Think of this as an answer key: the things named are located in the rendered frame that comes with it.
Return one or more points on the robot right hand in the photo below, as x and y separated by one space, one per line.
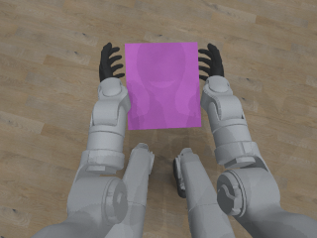
215 62

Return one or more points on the robot right upper arm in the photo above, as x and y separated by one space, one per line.
252 197

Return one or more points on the robot left thigh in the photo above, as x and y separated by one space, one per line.
136 180

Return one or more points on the carton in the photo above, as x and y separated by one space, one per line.
162 80

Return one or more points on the robot left upper arm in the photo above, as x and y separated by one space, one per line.
94 206

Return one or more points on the robot right foot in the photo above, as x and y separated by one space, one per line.
181 191

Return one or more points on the right robot forearm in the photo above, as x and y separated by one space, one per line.
229 127

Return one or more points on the robot left hand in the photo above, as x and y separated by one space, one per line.
105 68

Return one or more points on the left robot forearm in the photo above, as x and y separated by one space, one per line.
107 128

